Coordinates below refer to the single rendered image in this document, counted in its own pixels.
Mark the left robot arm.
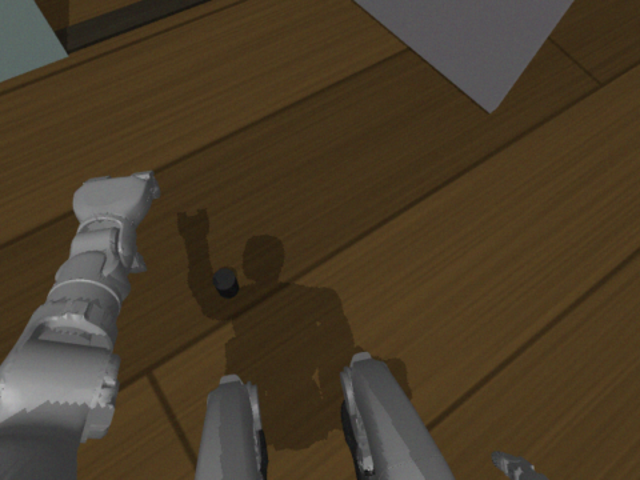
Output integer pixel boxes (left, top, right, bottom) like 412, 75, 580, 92
0, 213, 137, 480

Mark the right robot hand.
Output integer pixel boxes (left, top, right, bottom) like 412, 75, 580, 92
491, 451, 549, 480

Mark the left robot hand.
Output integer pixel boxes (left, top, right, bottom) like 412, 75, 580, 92
73, 170, 160, 273

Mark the right robot foot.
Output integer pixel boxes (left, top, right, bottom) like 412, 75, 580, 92
341, 400, 377, 480

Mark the can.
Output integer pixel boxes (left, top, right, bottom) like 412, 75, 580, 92
212, 268, 239, 298

